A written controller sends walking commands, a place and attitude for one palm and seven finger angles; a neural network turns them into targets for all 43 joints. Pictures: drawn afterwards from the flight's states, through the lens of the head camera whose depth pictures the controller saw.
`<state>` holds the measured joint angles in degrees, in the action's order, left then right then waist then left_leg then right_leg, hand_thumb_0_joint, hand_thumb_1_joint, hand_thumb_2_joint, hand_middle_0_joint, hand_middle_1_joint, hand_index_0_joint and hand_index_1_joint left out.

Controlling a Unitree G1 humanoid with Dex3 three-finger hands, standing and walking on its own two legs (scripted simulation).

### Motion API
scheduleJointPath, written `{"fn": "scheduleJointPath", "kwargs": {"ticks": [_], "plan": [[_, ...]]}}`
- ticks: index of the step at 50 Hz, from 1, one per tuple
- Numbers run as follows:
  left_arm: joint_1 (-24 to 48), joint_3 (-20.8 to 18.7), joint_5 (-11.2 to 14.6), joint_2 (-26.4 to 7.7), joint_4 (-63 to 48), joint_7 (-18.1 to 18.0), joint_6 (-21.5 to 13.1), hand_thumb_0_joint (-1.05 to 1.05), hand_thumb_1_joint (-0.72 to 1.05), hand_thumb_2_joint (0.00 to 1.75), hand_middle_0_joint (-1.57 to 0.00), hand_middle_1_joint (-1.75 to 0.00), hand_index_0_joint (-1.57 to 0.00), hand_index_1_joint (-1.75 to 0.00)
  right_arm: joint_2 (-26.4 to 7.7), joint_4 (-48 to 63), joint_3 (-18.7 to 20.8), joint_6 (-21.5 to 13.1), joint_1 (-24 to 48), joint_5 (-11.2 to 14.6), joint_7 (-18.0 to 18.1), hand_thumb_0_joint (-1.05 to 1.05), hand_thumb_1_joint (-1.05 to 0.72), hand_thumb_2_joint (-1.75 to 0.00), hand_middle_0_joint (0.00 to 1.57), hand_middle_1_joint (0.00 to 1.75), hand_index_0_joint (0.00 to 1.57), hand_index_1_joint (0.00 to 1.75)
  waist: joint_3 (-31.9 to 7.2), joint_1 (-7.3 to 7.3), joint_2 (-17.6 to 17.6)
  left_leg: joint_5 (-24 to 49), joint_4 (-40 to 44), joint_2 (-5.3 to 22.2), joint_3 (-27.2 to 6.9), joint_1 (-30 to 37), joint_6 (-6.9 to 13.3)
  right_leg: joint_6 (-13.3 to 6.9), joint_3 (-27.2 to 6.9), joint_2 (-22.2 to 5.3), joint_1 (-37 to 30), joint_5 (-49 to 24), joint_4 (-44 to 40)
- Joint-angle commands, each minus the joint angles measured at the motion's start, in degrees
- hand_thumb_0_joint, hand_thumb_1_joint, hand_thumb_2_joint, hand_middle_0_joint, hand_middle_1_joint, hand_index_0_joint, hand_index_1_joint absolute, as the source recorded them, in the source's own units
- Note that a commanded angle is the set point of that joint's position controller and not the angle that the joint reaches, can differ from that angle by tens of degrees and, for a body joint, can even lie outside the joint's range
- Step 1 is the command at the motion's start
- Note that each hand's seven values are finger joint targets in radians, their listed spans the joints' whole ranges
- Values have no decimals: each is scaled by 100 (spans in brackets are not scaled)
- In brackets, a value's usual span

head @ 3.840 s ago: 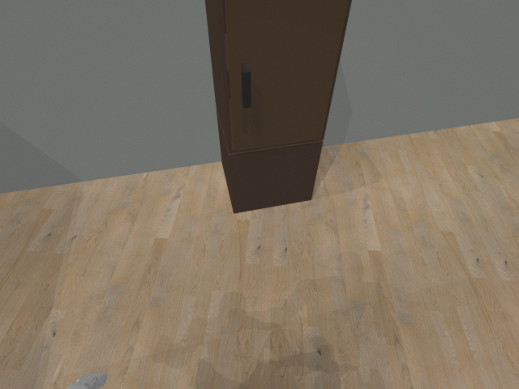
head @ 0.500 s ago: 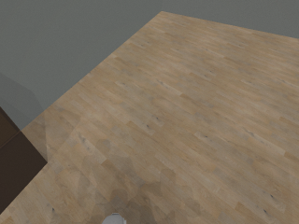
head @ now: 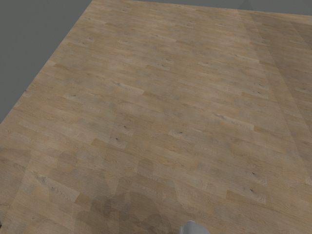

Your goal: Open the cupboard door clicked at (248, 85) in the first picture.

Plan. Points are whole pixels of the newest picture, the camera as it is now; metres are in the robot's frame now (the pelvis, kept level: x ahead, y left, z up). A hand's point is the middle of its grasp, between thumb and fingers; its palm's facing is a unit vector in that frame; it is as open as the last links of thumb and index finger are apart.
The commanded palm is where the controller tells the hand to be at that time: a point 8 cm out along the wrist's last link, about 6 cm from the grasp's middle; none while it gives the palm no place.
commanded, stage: turn to face it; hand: left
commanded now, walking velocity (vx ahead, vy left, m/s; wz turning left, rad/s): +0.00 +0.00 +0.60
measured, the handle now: out of the picture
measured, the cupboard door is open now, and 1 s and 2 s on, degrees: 0 0 0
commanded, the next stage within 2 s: none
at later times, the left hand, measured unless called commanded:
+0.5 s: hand out of the picture +0.11 +0.18 -0.19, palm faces +0.20 -0.97 -0.13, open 7.3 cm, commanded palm none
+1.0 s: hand out of the picture +0.03 +0.19 -0.15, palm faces +0.45 -0.85 -0.27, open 7.4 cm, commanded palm none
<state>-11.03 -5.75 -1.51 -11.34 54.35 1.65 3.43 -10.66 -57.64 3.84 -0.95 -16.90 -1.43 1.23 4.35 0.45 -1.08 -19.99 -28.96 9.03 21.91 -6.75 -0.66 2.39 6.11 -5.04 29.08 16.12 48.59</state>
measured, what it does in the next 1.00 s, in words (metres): steps on the spot, turning left: right foot, then left foot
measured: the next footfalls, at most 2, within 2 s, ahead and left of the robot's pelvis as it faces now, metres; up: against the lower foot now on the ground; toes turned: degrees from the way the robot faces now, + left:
right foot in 0.08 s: +0.11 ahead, -0.13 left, +0.00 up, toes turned -10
left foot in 0.46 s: +0.09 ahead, +0.10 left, +0.00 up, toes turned +18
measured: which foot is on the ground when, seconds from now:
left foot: down 0.00-0.08, up 0.10-0.44, down 0.46-1.00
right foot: up 0.00-0.06, down 0.08-0.46, up 0.48-0.98, down 1.00-1.00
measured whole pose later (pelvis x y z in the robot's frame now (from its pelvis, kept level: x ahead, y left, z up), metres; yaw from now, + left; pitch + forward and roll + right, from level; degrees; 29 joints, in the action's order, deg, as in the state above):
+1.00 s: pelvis +0.02 -0.05 -0.01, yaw +26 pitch +1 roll +0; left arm -9.3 -3.8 -0.2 -11.8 51.1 -0.9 2.4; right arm -13.6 -53.0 5.3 3.3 -12.4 -1.1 -0.9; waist 1.4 1.7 2.1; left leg -6.6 -28.1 -4.7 -6.4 -22.7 0.9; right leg 2.4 0.9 -1.1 14.6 20.4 31.7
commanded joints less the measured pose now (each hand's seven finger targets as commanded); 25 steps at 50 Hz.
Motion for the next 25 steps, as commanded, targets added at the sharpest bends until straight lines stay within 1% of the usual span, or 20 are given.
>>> {"fn": "scheduleJointPath", "kwargs": {"ticks": [1, 2, 3, 4, 5, 6, 7, 8, 9, 10, 13, 14, 16, 18, 20, 21, 22, 23, 24, 25], "plan": [[25, 43, -41, -108, -442, -52, -254, 0, 90, 90, -20, -30, -20, -30, -890, 221, 207, -40, -239, -39, 14, 0, -90, -90, 20, 30, 20, 30, -391, 79, 1162, 3544, 49, 1310, -641, 279, 474, -161, 226, 266, -691, -13, -1139], [-428, 40, -64, -224, -288, -91, -335, 0, 90, 90, -20, -30, -20, -30, -879, 195, 185, -36, -242, -10, -3, 0, -90, -90, 20, 30, 20, 30, -678, -165, 879, 3647, -633, 1141, -544, 136, 299, -206, 250, 336, -1445, -662, -1842], [-908, -10, -112, -637, -106, -166, -447, 0, 90, 90, -20, -30, -20, -30, -664, 177, 124, -31, -423, 45, -49, 0, -90, -90, 20, 30, 20, 30, -1153, -355, -64, 2777, -1710, 800, -459, -752, 40, -383, -371, -228, -2752, -2317, -2167], [-1370, -121, -98, -1214, 82, -250, -538, 0, 90, 90, -20, -30, -20, -30, -158, 345, -33, -33, -331, 107, -51, 0, -90, -90, 20, 30, 20, 30, -1646, -523, -1601, -1211, -3102, -55, -608, -2166, -237, -1009, -2134, -1818, -3791, -5116, -2129], [-1397, -35, 55, -1230, 161, -275, -534, 0, 90, 90, -20, -30, -20, -30, -250, 387, -55, 76, -249, 144, 29, 0, -90, -90, 20, 30, 20, 30, -1945, -478, -1219, -1830, -3419, -110, -1656, -1909, -196, -1451, -1778, -1975, -3496, -5708, -2204], [-910, 23, 40, -1060, 111, -308, -531, 0, 90, 90, -20, -30, -20, -30, -170, 330, -70, 110, -167, 141, 37, 0, -90, -90, 20, 30, 20, 30, -1471, -320, -802, -1616, -3459, -44, -1873, -1927, -170, -1499, -1284, -1777, -3070, -5095, -2321], [-543, 35, 16, -1041, 26, -333, -566, 0, 90, 90, -20, -30, -20, -30, -159, 253, -106, 122, -320, 115, 21, 0, -90, -90, 20, 30, 20, 30, -1532, -207, -1305, -1393, -3522, -87, -1997, -2036, -176, -1397, -1356, -1653, -3007, -4553, -2384], [-239, 98, 29, -780, -15, -371, -528, 0, 90, 90, -20, -30, -20, -30, -224, 122, -73, 161, -274, 104, 14, 0, -90, -90, 20, 30, 20, 30, -1234, -149, -1130, -1119, -3537, -91, -2061, -1936, -189, -1247, -1072, -1547, -2621, -4056, -2518], [4, 151, 21, -673, -59, -387, -498, 0, 90, 90, -20, -30, -20, -30, -203, 36, -68, 215, -324, 96, 11, 0, -90, -90, 20, 30, 20, 30, -925, -38, -1004, -967, -3489, -96, -2037, -1846, -224, -1166, -784, -1516, -2196, -3668, -2645], [126, 166, 14, -646, -108, -393, -473, 0, 90, 90, -20, -30, -20, -30, -192, 2, -73, 248, -348, 87, -1, 0, -90, -90, 20, 30, 20, 30, -755, 6, -763, -886, -3380, -157, -1981, -1777, -240, -1129, -608, -1482, -1919, -3421, -2706], [296, 133, 2, -735, -152, -407, -399, 0, 90, 90, -20, -30, -20, -30, -129, -1, -40, 329, -351, 79, -57, 0, -90, -90, 20, 30, 20, 30, -312, 59, -633, -703, -3060, -248, -1782, -1689, -256, -1063, -240, -1515, -1401, -2385, -2963], [320, 114, -2, -767, -181, -414, -382, 0, 90, 90, -20, -30, -20, -30, -109, 30, -35, 340, -334, 71, -75, 0, -90, -90, 20, 30, 20, 30, -264, 65, -625, -659, -2923, -232, -1717, -1689, -263, -1062, -158, -1563, -1357, -2054, -2992], [278, 78, -13, -809, -199, -414, -347, 0, 90, 90, -20, -30, -20, -30, -88, 152, -17, 331, -153, 60, -114, 0, -90, -90, 20, 30, 20, 30, -207, -24, -690, -667, -2503, -269, -1600, -1687, -257, -1029, -118, -1599, -1367, -1647, -2945], [322, 30, -30, -835, -216, -425, -328, 0, 90, 90, -20, -30, -20, -30, -96, 244, 7, 298, -170, 58, -146, 0, -90, -90, 20, 30, 20, 30, -299, 10, -620, -525, -1851, -231, -1563, -1561, -239, -960, -23, -1672, -1497, -1425, -2686], [264, 1, 14, -798, -254, -397, -286, 0, 90, 90, -20, -30, -20, -30, -129, 250, 32, 265, -293, 34, -155, 0, -90, -90, 20, 30, 20, 30, -421, 69, -525, 221, -970, -398, -1348, -1108, -216, -714, 236, -1510, -1400, -1106, -2195], [257, 4, 60, -745, -282, -378, -256, 0, 90, 90, -20, -30, -20, -30, -254, 237, 66, 240, -455, 20, -163, 0, -90, -90, 20, 30, 20, 30, -503, 164, -141, 768, -377, -381, -1440, -677, -165, -522, 368, -1375, -1123, -694, -1764], [212, 23, 97, -528, -388, -345, -204, 0, 90, 90, -20, -30, -20, -30, -601, 261, 149, 201, -635, -5, -166, 0, -90, -90, 20, 30, 20, 30, -494, 244, 976, 1251, 358, 195, -2582, -570, 135, -203, 602, -844, -606, 278, -873], [398, 68, 118, -204, -624, -316, -164, 0, 90, 90, -20, -30, -20, -30, -1142, 371, 273, 170, -801, -44, -132, 0, -90, -90, 20, 30, 20, 30, -290, 396, 2318, 1984, 1287, 1429, -4368, -560, 780, 176, 603, -144, 350, 1938, 531], [717, 66, 59, -300, -771, -303, -147, 0, 90, 90, -20, -30, -20, -30, -1328, 361, 315, 177, -813, -79, -103, 0, -90, -90, 20, 30, 20, 30, -342, 479, 1732, 1392, 1568, 1744, -4701, -889, 1205, 73, -62, -90, 329, 1947, 1531], [766, 22, 21, -270, -704, -293, -120, 0, 90, 90, -20, -30, -20, -30, -1180, 376, 302, 148, -550, -63, -50, 0, -90, -90, 20, 30, 20, 30, -315, 355, 1457, 817, 1658, 1367, -4470, -1023, 1099, 34, -392, -184, 493, 1441, 1880]]}}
